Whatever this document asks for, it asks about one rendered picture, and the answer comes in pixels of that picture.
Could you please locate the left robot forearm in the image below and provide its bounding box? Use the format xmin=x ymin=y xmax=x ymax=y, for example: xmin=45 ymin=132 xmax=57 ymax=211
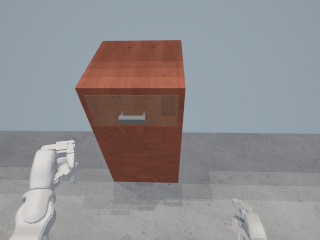
xmin=8 ymin=188 xmax=56 ymax=240

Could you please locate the cabinet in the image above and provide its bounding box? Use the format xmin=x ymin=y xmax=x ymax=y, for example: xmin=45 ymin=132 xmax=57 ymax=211
xmin=75 ymin=40 xmax=186 ymax=183

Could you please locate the handle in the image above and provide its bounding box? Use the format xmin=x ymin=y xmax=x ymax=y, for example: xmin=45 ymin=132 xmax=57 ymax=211
xmin=118 ymin=111 xmax=146 ymax=124

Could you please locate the drawer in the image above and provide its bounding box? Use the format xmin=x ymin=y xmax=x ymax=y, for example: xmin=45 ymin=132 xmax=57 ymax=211
xmin=84 ymin=95 xmax=179 ymax=126

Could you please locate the robot right hand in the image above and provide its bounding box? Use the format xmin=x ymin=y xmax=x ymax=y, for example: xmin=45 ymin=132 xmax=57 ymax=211
xmin=228 ymin=198 xmax=267 ymax=240

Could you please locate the robot left hand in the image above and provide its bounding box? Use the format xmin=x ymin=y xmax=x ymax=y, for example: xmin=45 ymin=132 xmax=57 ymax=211
xmin=29 ymin=140 xmax=79 ymax=191

